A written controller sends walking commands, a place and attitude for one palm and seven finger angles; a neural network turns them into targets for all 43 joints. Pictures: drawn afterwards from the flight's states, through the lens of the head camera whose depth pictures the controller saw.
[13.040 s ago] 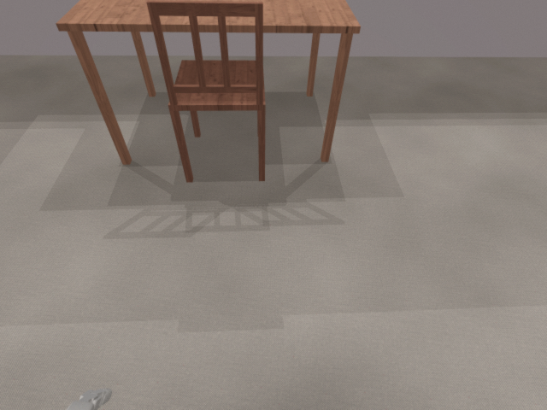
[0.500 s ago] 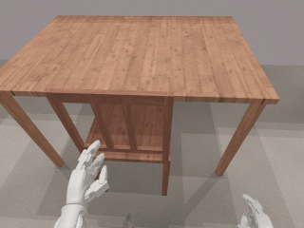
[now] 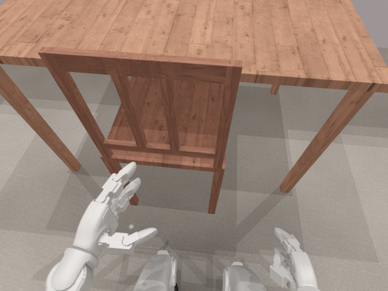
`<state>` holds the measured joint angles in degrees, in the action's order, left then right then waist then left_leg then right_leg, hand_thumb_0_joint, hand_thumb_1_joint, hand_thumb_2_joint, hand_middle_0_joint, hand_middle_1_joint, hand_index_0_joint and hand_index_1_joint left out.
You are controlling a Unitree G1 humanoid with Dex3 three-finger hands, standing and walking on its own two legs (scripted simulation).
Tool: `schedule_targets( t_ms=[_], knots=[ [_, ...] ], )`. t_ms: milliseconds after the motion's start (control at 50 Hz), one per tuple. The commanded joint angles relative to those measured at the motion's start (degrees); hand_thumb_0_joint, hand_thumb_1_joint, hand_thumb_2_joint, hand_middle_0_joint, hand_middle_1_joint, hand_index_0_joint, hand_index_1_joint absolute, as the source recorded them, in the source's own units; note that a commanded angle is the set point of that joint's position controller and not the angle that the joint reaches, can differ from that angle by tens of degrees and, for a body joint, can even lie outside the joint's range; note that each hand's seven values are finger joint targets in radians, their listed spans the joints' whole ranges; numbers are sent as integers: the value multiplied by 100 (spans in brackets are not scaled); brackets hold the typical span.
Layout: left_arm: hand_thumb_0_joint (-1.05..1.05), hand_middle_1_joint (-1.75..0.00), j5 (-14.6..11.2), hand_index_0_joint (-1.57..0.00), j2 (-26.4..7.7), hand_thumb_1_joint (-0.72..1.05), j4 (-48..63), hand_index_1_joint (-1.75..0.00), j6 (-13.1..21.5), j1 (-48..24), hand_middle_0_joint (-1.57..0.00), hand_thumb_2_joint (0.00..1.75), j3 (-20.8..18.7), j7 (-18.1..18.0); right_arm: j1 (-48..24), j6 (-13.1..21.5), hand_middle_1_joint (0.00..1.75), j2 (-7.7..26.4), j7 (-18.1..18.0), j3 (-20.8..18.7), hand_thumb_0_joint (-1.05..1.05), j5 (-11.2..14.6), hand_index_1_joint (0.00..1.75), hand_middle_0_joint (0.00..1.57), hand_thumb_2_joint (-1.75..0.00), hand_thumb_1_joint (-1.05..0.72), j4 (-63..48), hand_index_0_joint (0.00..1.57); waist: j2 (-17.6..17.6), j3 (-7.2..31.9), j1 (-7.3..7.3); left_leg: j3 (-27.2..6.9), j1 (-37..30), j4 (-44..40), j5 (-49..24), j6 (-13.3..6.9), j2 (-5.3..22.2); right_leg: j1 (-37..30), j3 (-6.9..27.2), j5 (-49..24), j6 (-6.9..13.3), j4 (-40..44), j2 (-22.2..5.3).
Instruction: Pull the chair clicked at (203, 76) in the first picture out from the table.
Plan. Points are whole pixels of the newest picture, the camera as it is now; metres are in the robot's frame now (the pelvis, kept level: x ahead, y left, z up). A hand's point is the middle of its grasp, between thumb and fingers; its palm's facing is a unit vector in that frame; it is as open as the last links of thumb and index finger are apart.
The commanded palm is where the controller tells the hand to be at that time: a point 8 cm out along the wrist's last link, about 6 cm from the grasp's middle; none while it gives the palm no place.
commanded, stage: raise the hand toward the chair's back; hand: left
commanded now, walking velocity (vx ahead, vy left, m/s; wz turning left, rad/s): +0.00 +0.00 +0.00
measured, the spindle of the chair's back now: (132, 115) +0.52 +0.19 +0.01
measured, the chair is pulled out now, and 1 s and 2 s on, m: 0.00 0.00 0.00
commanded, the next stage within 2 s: aim the fingers beside a spindle in 1.32 s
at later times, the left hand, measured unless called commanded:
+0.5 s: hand (85, 205) +0.25 +0.20 +0.08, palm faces +0.03 -1.00 -0.05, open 16.3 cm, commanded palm +0.23 +0.26 +0.06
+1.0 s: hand (87, 198) +0.27 +0.21 +0.06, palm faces -0.10 -0.99 -0.03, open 17.0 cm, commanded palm +0.25 +0.28 +0.07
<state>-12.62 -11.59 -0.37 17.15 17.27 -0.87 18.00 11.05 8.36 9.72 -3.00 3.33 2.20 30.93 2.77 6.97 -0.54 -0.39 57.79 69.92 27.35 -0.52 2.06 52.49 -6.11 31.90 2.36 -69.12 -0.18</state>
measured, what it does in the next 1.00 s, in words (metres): stands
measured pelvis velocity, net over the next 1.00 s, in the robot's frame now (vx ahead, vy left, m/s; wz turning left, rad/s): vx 0.03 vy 0.02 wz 0.00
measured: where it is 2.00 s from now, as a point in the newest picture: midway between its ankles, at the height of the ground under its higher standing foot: outside the picture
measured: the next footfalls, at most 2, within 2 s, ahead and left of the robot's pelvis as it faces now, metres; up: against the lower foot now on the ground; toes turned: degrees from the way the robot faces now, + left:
none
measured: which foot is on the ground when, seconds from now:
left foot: down 0.00-1.00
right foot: down 0.00-1.00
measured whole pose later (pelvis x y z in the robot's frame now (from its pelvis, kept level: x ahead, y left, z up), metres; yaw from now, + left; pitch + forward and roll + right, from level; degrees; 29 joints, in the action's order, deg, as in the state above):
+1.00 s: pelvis +0.03 +0.02 +0.03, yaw +0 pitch +15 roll -3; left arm -16.9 -16.5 -6.6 18.5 16.3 -12.0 20.6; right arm 13.9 10.6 14.5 -3.2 0.7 2.2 31.7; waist 2.1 7.4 -2.5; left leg 0.5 50.5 62.3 27.1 -2.0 1.5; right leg 44.6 -5.1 30.0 0.5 -59.5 -0.2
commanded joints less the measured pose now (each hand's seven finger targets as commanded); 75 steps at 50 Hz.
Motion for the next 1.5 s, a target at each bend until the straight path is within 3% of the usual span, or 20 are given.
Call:
schedule_targets(
  t_ms=[0, 40, 80, 160, 240, 300, 340, 420, 480, 540, 620, 740, 800, 860, 960, 1080, 1180, 1260, 1400, 1480],
  knots=[
    [0, -15, -400, -11, -651, -3, 2024, -15, 137, 668, -11, 50, -1282, -841, -467, 291, 30, 774, -141, -585, 0, 17, 30, 20, -90, -90, -1209, 20, -267, 1902, 395, -125, -1577, -1333, -1171, -112, -163, -1575, 445, -1207, -120, 1549, 24],
    [0, -15, -276, -10, -683, -8, 2025, -15, 536, 736, -10, 48, -1347, -1197, -366, 339, 30, 737, -117, -614, 0, -40, 30, 20, -90, -90, -1000, 20, -318, 1634, 345, -166, -1557, -1363, -1362, -86, -104, -1297, 275, -1399, -88, 1416, 94],
    [0, -14, -62, -10, -534, -13, 1879, -14, 1003, 483, -10, 46, -981, -1250, -254, 408, 30, 795, -57, -622, 0, -115, 30, 20, -90, -90, -819, 20, -176, 1245, 58, -198, -1465, -1252, -1216, -79, -74, -748, 241, -1195, -90, 1311, 93],
    [0, -12, 112, -9, -268, -22, 927, -12, 1403, 390, -9, 42, -303, -725, -138, 543, 30, 1050, 2, -647, 0, -105, 30, 20, -90, -90, -697, 20, -282, 642, -356, -224, -1042, -1076, -426, -97, -80, -109, 338, -371, -117, 1418, 61],
    [0, -11, -154, -8, -841, -31, 915, -11, 1082, 485, -8, 38, -764, -155, -95, 606, 30, 1209, -97, -702, 0, 31, 30, 20, -90, -90, -878, 20, -148, 1228, -138, -158, -1242, -1212, -445, -122, -130, -673, 560, -294, -112, 1704, 18],
    [0, -10, -362, -7, -1204, -38, 1744, -10, 985, 379, -7, 35, -1373, -289, -92, 619, 30, 1133, -151, -716, 0, 23, 30, 20, -90, -90, -964, 20, 219, 1898, 94, -152, -1821, -1390, -1094, -125, -129, -1162, 402, -1075, -91, 1571, 38],
    [0, -9, -407, -7, -1247, -43, 1924, -9, 1021, 404, -7, 33, -1619, -563, -92, 598, 30, 1046, -154, -709, 0, -1, 30, 20, -90, -90, -892, 20, 278, 1883, 166, -197, -2032, -1464, -1462, -93, -108, -1212, 257, -1428, -72, 1483, 91],
    [0, -8, -329, -6, -748, -50, 1368, -8, 1091, 310, -6, 30, -1232, -770, -69, 545, 30, 1023, -63, -661, 0, -72, 30, 20, -90, -90, -755, 20, 177, 1234, -106, -259, -1937, -1395, -1466, -48, -74, -763, 132, -1475, -101, 1446, 105],
    [0, -8, -147, -6, -606, -50, 578, -8, 895, 200, -6, 30, -869, -415, -10, 449, 30, 1160, -29, -645, 0, -46, 30, 20, -90, -90, -791, 20, -94, 770, -280, -254, -1588, -1372, -1012, -66, -78, -522, 152, -1199, -127, 1522, 118],
    [0, -8, -160, -6, -913, -50, 585, -8, 652, -77, -6, 30, -913, -5, -7, 434, 30, 1266, -63, -610, 0, 9, 30, 20, -90, -90, -948, 20, 88, 952, -233, -233, -1712, -1460, -923, -102, -106, -707, 231, -1137, -105, 1650, 104],
    [0, -8, -425, -6, -1396, -50, 1472, -8, 662, -254, -6, 30, -1605, 44, 23, 499, 30, 1200, -113, -607, 0, -11, 30, 20, -90, -90, -1036, 20, 289, 1891, 4, -269, -2398, -1547, -1805, -88, -101, -1260, 194, -1817, -93, 1605, 99],
    [0, -8, -504, -6, -1209, -50, 806, -8, 946, -401, -6, 30, -1777, -238, 2, 509, 30, 1137, -82, -571, 0, -60, 30, 20, -90, -90, -689, 20, 125, 1228, -110, -306, -2092, -1508, -1670, -39, -76, -907, 105, -1589, -107, 1586, 141],
    [0, -8, -408, -6, -1081, -50, 281, -8, 799, -502, -6, 30, -1451, 35, 50, 491, 30, 1271, -63, -586, 0, -19, 30, 20, -90, -90, -701, 20, 156, 1040, -218, -295, -1964, -1568, -1277, -42, -79, -740, 131, -1307, -119, 1661, 124],
    [0, -8, -436, -6, -1082, -50, 246, -8, 538, -351, -6, 30, -1309, 344, 74, 514, 30, 1345, -75, -601, 0, 42, 30, 20, -90, -90, -831, 20, 59, 1277, -200, -272, -2086, -1674, -1316, -96, -98, -1026, 176, -1387, -128, 1803, 113],
    [0, -8, -627, -6, -1509, -50, 962, -8, 665, -306, -6, 30, -1931, 139, 73, 589, 30, 1250, -75, -631, 0, -6, 30, 20, -90, -90, -841, 20, 39, 1743, -7, -255, -2331, -1701, -1888, -92, -110, -1432, 172, -1861, -138, 1782, 127],
    [0, -8, -476, -6, -1193, -50, 503, -8, 1080, -399, -6, 30, -1716, -216, 56, 588, 30, 1208, 8, -628, 0, -51, 30, 20, -90, -90, -634, 20, 259, 1074, -140, -263, -2086, -1655, -1451, -40, -73, -846, 121, -1349, -119, 1682, 120],
    [0, -8, -418, -6, -1166, -50, 315, -8, 792, -351, -6, 30, -1402, 167, 62, 529, 30, 1331, 1, -633, 0, 20, 30, 20, -90, -90, -789, 20, 191, 1196, -191, -221, -2043, -1713, -1181, -90, -90, -1006, 206, -1246, -128, 1828, 98],
    [0, -8, -567, -6, -1482, -50, 921, -8, 811, -442, -6, 30, -1776, 159, 65, 589, 30, 1283, -54, -635, 0, 2, 30, 20, -90, -90, -813, 20, 162, 1701, -104, -215, -2277, -1664, -1640, -118, -101, -1348, 243, -1697, -144, 1818, 93],
    [0, -8, -548, -6, -1121, -50, 256, -8, 1001, -502, -6, 30, -1624, -17, 16, 570, 30, 1239, -44, -597, 0, -22, 30, 20, -90, -90, -658, 20, -71, 978, -225, -219, -1824, -1585, -1093, -87, -94, -894, 212, -1174, -160, 1799, 106],
    [0, -8, -484, -6, -1194, -50, -2, -8, 860, -944, -6, 30, -1452, 248, 73, 554, 30, 1333, -70, -582, 0, -7, 30, 20, -90, -90, -670, 20, -1, 1096, -307, -181, -1694, -1451, -977, -125, -113, -858, 342, -1120, -164, 1807, 70]
  ],
)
